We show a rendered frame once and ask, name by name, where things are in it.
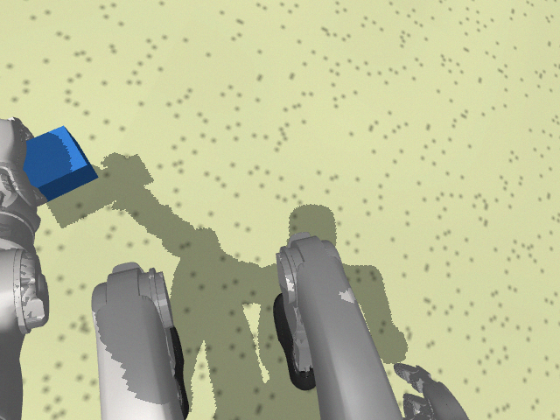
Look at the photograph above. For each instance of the left robot hand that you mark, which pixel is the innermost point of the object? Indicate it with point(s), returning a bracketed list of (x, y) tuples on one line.
[(13, 137)]

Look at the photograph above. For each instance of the left robot foot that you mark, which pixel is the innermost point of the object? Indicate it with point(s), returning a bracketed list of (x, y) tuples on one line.
[(178, 377)]

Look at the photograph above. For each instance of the carton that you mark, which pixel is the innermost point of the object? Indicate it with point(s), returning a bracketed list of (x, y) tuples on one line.
[(56, 164)]

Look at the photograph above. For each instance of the left robot arm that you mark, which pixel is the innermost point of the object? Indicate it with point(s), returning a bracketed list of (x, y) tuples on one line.
[(24, 297)]

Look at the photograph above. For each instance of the right robot foot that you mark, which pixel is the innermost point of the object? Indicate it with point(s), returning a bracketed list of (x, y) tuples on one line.
[(302, 380)]

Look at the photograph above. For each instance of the right robot hand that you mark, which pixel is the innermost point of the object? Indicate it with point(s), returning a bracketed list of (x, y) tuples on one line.
[(438, 402)]

